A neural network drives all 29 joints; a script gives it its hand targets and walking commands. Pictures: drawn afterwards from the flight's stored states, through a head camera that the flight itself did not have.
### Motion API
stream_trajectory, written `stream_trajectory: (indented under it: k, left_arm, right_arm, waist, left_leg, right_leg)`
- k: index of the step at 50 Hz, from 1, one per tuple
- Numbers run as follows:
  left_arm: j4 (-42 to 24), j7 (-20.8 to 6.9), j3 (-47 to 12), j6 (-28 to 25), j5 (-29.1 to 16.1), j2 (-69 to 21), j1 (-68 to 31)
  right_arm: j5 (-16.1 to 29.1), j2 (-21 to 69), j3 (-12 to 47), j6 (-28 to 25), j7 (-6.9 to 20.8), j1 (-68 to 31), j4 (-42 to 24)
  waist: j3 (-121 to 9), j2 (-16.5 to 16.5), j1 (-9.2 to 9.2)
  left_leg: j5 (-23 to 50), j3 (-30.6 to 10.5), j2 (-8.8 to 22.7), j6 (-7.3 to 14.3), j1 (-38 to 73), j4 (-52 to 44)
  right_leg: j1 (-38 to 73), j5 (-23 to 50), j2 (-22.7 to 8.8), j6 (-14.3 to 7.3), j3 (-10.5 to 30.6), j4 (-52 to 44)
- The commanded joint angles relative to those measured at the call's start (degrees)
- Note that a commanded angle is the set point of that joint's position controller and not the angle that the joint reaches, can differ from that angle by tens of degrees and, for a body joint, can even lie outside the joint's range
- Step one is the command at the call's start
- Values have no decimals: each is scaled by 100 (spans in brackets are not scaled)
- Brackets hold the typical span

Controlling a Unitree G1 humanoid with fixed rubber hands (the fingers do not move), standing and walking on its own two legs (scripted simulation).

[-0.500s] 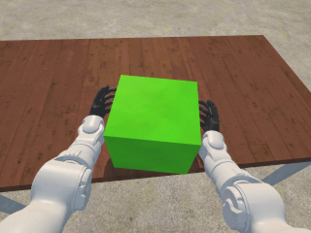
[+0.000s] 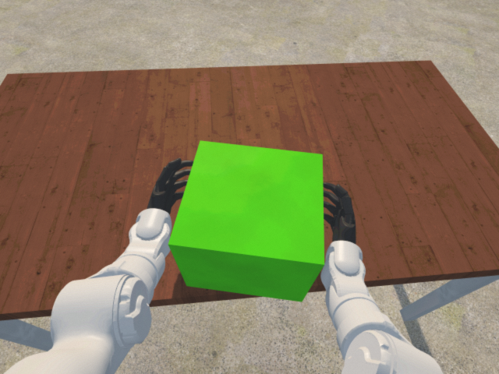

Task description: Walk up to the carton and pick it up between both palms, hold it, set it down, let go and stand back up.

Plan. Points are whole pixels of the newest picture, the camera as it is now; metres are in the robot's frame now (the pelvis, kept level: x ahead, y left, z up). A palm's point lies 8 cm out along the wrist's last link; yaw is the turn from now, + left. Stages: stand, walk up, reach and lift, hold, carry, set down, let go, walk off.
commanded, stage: reach and lift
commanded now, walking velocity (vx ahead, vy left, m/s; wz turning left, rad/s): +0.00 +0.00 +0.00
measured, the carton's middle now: (251, 222) +0.39 -0.02 -0.02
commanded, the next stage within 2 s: none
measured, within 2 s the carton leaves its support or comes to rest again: leaves its support in 1.68 s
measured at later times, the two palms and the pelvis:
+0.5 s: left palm (162, 204) +0.42 +0.13 +0.02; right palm (340, 234) +0.35 -0.17 +0.00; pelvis +0.00 +0.00 +0.01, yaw +0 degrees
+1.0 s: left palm (162, 204) +0.42 +0.13 +0.02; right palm (341, 235) +0.35 -0.17 +0.00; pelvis +0.01 -0.01 +0.01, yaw +0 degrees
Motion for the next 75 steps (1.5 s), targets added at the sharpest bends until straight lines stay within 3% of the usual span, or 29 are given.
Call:
stream_trajectory:
  k: [1, 9, 16, 20, 22, 25, 28, 35, 36, 37, 38, 39, 40, 43, 44, 45, 47, 48, 49, 55, 56, 58, 60, 61, 65, 66, 70, 73, 75]
  left_arm:
    - [-100, -787, -803, -354, 709, -3546, -2155]
    - [-426, -919, -826, -321, 778, -3649, -2021]
    - [-655, -817, -1049, -200, 875, -3883, -2034]
    - [-691, -731, -913, -167, 1026, -3834, -1973]
    - [-566, -752, -938, -187, 996, -3751, -2073]
    - [-533, -771, -819, -236, 974, -3684, -1734]
    - [-598, -716, -1012, -189, 1025, -3838, -2081]
    - [-493, -724, -755, -263, 1112, -3700, -2104]
    - [-681, -706, -947, -345, 1026, -3777, -2087]
    - [-841, -681, -975, -399, 1019, -3839, -2205]
    - [-894, -658, -1161, -405, 932, -3826, -2369]
    - [-1051, -612, -1114, -476, 899, -3857, -2343]
    - [-1046, -574, -1338, -497, 882, -3873, -2493]
    - [-1040, -482, -1388, -615, 855, -3936, -2396]
    - [-1120, -496, -1403, -598, 808, -4021, -2245]
    - [-1063, -491, -1281, -657, 874, -3991, -2097]
    - [-1164, -470, -1417, -790, 863, -4100, -2068]
    - [-1241, -494, -1404, -808, 817, -3968, -2121]
    - [-1374, -494, -1596, -799, 801, -4014, -2224]
    - [-1233, -444, -1741, -874, 703, -4002, -2143]
    - [-1449, -460, -1770, -909, 639, -3980, -2252]
    - [-1460, -458, -1730, -938, 623, -3902, -2365]
    - [-1506, -459, -1923, -876, 462, -3952, -2275]
    - [-1463, -464, -1894, -899, 476, -3883, -2161]
    - [-1716, -483, -2208, -842, 242, -3993, -2557]
    - [-1634, -491, -2125, -874, 245, -3916, -2753]
    - [-1795, -503, -2302, -689, 114, -4254, -2568]
    - [-2113, -448, -2825, -609, -186, -4564, -2468]
    - [-2238, -441, -2960, -501, -337, -4626, -2750]
  right_arm:
    - [-701, 3195, 2190, -546, 973, -2607, 191]
    - [-700, 3362, 2352, -771, 793, -2232, 361]
    - [-708, 3129, 2138, -902, 763, -2220, 422]
    - [-675, 3160, 2110, -825, 816, -2222, 630]
    - [-730, 3052, 1968, -837, 792, -2323, 511]
    - [-730, 3185, 2192, -877, 761, -2176, 499]
    - [-855, 2930, 1819, -901, 794, -2374, 542]
    - [-649, 3236, 2111, -967, 729, -2455, 510]
    - [-687, 3181, 2105, -1036, 691, -2440, 429]
    - [-675, 3094, 2126, -1113, 679, -2523, 318]
    - [-695, 3034, 2090, -1159, 677, -2650, 421]
    - [-615, 3088, 2225, -1220, 680, -2583, 350]
    - [-634, 2988, 2139, -1260, 696, -2622, 510]
    - [-622, 2794, 2158, -1451, 701, -2770, 534]
    - [-559, 2867, 2198, -1446, 663, -2624, 627]
    - [-594, 2807, 2261, -1543, 669, -2739, 445]
    - [-490, 2922, 2386, -1643, 641, -2623, 766]
    - [-530, 2926, 2530, -1645, 630, -2738, 644]
    - [-520, 2960, 2444, -1659, 609, -2868, 661]
    - [-330, 2758, 2715, -1834, 578, -2804, 718]
    - [-377, 2675, 2612, -1804, 542, -2784, 719]
    - [-279, 2711, 2790, -1825, 546, -2982, 437]
    - [-214, 2704, 2816, -1729, 504, -2849, 461]
    - [-211, 2754, 2899, -1690, 515, -2804, 609]
    - [-274, 2825, 2892, -1568, 409, -2965, 410]
    - [-312, 2831, 2933, -1550, 424, -3082, 467]
    - [139, 3094, 3337, -1331, 403, -2877, 263]
    - [485, 3145, 3760, -1199, 408, -2890, -116]
    - [670, 3245, 3958, -998, 411, -3022, -445]
  waist:
    - [-3140, 58, -29]
    - [-2659, 54, -66]
    - [-3039, 477, -135]
    - [-2853, 326, -14]
    - [-3019, 345, -117]
    - [-3037, 39, 65]
    - [-2953, 435, -144]
    - [-3048, 80, 140]
    - [-3162, 49, 1]
    - [-3369, 164, 150]
    - [-3417, 292, -20]
    - [-3556, 262, 137]
    - [-3525, 538, -36]
    - [-3620, 537, 30]
    - [-3433, 389, -42]
    - [-3648, 356, 127]
    - [-3510, 409, 51]
    - [-3544, 283, 172]
    - [-3686, 274, 42]
    - [-3431, 345, 104]
    - [-3688, 257, -40]
    - [-3697, 244, 149]
    - [-3647, 257, -29]
    - [-3520, 180, 118]
    - [-3760, 92, -154]
    - [-3880, 112, 22]
    - [-4115, 251, 14]
    - [-4471, 364, -154]
    - [-4543, 392, -225]
  left_leg:
    - [3241, 600, -130, -373, 1380, -108]
    - [2843, 705, -184, -297, 1054, -442]
    - [3328, 743, -79, -440, 1793, -427]
    - [3101, 776, -76, -362, 1738, -632]
    - [2765, 816, -107, -355, 1496, -625]
    - [2950, 843, -135, -288, 1383, -594]
    - [2793, 807, -91, -416, 1547, -623]
    - [2474, 912, -173, -254, 1219, -739]
    - [2519, 866, -174, -276, 1262, -781]
    - [2736, 852, -132, -363, 1397, -702]
    - [2998, 800, -94, -414, 1603, -651]
    - [3191, 794, -85, -419, 1716, -568]
    - [3426, 767, -47, -528, 2100, -585]
    - [4164, 693, 22, -606, 2352, -396]
    - [4021, 716, -28, -569, 2264, -429]
    - [3986, 731, -67, -567, 2094, -385]
    - [4121, 731, -64, -589, 2035, -433]
    - [4058, 727, -69, -540, 1904, -438]
    - [3819, 736, -125, -525, 1943, -501]
    - [3611, 680, -110, -502, 1903, -617]
    - [3411, 630, -125, -490, 1973, -670]
    - [2940, 716, -151, -416, 1705, -712]
    - [2742, 642, -198, -380, 1723, -797]
    - [2657, 722, -216, -374, 1563, -770]
    - [2248, 648, -235, -347, 1494, -842]
    - [2356, 656, -260, -327, 1342, -788]
    - [2457, 570, -339, -354, 1315, -726]
    - [3214, 404, -297, -443, 1558, -486]
    - [3207, 357, -318, -448, 1652, -485]
  right_leg:
    - [1845, 2954, 232, -217, -506, 64]
    - [2321, 3472, 102, -99, -468, -39]
    - [1602, 2649, 235, -264, -667, -454]
    - [1679, 2501, 227, -275, -729, -522]
    - [1734, 2432, 189, -263, -699, -454]
    - [1976, 2843, 198, -224, -580, -454]
    - [1464, 2246, 210, -330, -734, -547]
    - [2113, 2451, 165, -266, -580, -550]
    - [2087, 2559, 204, -255, -606, -534]
    - [2055, 2540, 216, -320, -606, -543]
    - [1805, 2556, 276, -325, -666, -559]
    - [1785, 2532, 291, -339, -663, -572]
    - [1599, 2502, 311, -394, -726, -696]
    - [1341, 2743, 389, -405, -761, -649]
    - [1624, 2792, 371, -387, -708, -749]
    - [1621, 2872, 349, -359, -654, -677]
    - [1791, 3167, 328, -328, -660, -642]
    - [1938, 3196, 350, -316, -623, -557]
    - [2021, 3238, 334, -311, -602, -631]
    - [1783, 2851, 397, -356, -576, -709]
    - [1876, 2760, 410, -352, -629, -713]
    - [1735, 2461, 397, -346, -552, -712]
    - [1776, 2458, 394, -325, -536, -775]
    - [1810, 2379, 353, -305, -471, -752]
    - [1784, 2117, 362, -271, -459, -802]
    - [1787, 2253, 333, -262, -363, -691]
    - [1989, 2627, 332, -200, -292, -555]
    - [2025, 3470, 413, -197, -294, -438]
    - [1972, 3273, 451, -205, -314, -511]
